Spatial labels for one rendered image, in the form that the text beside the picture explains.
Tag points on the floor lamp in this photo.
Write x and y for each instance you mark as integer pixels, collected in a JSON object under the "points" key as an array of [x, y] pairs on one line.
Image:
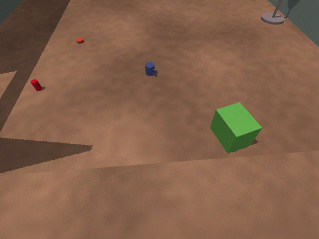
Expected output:
{"points": [[273, 18]]}

